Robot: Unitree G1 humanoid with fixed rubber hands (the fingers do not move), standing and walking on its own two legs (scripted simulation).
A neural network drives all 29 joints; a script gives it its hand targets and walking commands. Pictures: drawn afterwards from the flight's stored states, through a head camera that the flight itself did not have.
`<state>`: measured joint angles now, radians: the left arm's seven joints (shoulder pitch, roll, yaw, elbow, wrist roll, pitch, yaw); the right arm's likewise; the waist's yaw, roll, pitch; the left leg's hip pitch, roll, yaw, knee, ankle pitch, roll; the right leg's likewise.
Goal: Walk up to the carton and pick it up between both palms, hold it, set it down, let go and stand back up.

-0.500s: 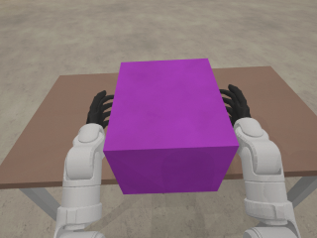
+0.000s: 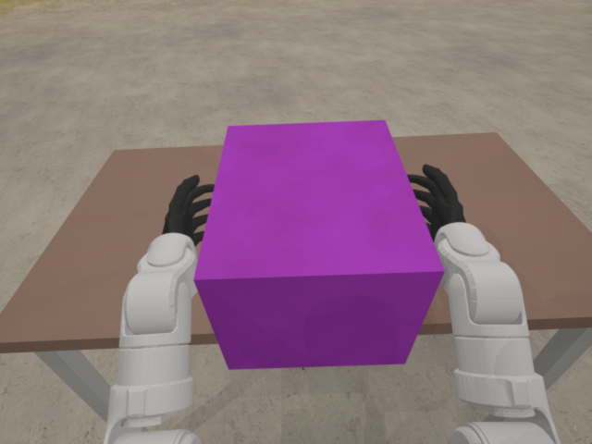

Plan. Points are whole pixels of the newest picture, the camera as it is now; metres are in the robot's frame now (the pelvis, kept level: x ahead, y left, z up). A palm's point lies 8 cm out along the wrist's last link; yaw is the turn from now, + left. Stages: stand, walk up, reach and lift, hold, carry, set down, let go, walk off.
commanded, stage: hold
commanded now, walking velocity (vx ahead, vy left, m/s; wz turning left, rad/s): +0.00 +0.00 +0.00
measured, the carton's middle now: (311, 237) +0.38 +0.00 +0.13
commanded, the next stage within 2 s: none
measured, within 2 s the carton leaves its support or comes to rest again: neither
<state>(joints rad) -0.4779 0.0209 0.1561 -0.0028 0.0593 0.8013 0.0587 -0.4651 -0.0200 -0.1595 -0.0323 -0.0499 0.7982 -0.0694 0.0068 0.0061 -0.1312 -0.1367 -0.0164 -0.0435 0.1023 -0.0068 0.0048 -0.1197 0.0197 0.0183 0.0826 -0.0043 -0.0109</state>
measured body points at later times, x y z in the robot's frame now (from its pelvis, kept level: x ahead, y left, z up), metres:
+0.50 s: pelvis +0.00 +0.01 +0.00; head -0.02 +0.01 +0.45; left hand +0.38 +0.17 +0.16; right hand +0.37 -0.16 +0.17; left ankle +0.03 +0.11 -0.76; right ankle +0.02 -0.11 -0.76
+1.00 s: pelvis +0.01 +0.00 +0.00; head -0.02 +0.01 +0.45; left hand +0.36 +0.18 +0.17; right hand +0.36 -0.15 +0.18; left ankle +0.03 +0.11 -0.76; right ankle +0.02 -0.11 -0.76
